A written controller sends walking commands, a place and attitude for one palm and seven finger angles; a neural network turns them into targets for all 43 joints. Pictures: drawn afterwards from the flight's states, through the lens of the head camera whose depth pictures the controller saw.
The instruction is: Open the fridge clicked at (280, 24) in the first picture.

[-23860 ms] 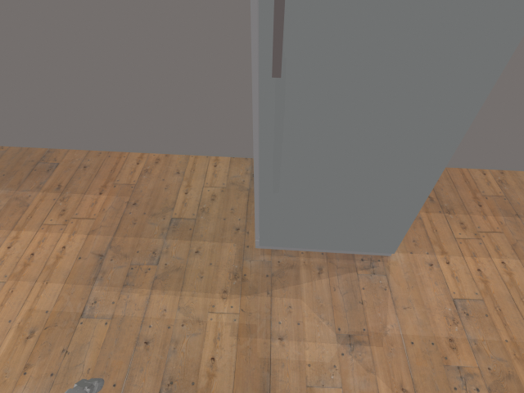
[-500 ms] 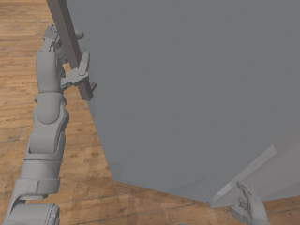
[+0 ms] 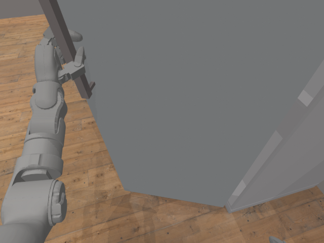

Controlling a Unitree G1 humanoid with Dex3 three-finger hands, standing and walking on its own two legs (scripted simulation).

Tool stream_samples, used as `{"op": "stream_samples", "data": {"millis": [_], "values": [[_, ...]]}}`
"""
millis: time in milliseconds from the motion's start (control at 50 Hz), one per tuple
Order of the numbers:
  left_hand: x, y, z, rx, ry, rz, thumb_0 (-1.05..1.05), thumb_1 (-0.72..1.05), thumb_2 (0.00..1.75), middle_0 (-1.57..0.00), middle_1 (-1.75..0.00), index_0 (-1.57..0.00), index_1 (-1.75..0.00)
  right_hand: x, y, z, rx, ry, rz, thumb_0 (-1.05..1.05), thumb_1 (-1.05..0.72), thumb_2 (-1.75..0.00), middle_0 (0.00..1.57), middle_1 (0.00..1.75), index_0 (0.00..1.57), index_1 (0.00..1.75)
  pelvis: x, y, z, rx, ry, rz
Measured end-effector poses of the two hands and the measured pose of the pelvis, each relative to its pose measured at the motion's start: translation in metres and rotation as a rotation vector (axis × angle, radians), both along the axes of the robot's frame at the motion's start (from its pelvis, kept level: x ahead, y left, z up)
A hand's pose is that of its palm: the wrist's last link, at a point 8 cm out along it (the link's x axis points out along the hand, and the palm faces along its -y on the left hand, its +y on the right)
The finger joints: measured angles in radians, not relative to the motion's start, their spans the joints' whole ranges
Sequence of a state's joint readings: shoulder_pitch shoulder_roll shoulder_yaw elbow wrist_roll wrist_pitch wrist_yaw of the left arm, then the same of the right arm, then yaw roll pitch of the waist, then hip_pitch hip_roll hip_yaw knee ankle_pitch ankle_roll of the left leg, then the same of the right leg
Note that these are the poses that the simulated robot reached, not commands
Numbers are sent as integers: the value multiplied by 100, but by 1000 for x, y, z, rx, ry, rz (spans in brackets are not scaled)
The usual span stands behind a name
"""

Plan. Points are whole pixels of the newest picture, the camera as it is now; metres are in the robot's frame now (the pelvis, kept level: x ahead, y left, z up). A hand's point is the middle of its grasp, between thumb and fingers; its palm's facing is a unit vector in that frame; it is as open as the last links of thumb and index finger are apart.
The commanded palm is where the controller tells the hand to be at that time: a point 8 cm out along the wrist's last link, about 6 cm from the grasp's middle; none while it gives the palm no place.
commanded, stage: stop walking and hold the door back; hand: left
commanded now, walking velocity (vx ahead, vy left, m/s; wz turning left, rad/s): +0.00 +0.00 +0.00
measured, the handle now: (67, 34) +0.48 +0.19 +0.28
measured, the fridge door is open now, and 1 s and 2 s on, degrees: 65 67 67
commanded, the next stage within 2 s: loosen the grip on the handle in 0.60 s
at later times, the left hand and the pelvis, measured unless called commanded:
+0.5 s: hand (76, 69) +0.44 +0.18 +0.23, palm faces +0.15 -0.97 -0.21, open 6.0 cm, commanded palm +0.40 +0.24 +0.21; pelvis +0.04 +0.02 +0.00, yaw -3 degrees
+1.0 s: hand (74, 72) +0.42 +0.18 +0.23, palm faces +0.21 -0.96 -0.19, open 10.7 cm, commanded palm +0.39 +0.23 +0.23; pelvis +0.02 -0.02 +0.00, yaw -1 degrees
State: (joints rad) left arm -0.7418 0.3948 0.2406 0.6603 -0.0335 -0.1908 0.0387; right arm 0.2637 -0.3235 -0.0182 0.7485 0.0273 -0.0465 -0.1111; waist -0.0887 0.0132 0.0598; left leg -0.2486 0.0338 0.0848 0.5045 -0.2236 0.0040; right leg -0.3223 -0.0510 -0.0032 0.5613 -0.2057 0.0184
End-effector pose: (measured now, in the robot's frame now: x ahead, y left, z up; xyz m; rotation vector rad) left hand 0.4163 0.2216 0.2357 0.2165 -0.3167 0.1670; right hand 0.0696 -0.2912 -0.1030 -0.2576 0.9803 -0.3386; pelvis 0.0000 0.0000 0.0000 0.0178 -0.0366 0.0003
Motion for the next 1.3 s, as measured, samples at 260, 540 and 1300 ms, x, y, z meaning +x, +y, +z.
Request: {"op": "stream_samples", "data": {"millis": [260,540,1300], "values": [[-1,5,-6,39,-93,-60,-11,65,75,-48,-150,-37,-133,27,46,-1,88,-24,-29,1,-90,-90,20,30,20,30,22,13,0,-22,25,-40],[-10,6,-6,47,-104,-61,-12,66,73,-47,-150,-35,-132,108,76,15,138,-173,69,1,-90,-90,21,30,20,30,37,19,2,-25,42,-56],[-25,17,-8,48,-107,-59,0,-53,22,-47,-132,-28,-119,53,3,4,81,-92,105,1,-90,-90,20,30,20,30,24,-21,1,-10,67,0]]}}
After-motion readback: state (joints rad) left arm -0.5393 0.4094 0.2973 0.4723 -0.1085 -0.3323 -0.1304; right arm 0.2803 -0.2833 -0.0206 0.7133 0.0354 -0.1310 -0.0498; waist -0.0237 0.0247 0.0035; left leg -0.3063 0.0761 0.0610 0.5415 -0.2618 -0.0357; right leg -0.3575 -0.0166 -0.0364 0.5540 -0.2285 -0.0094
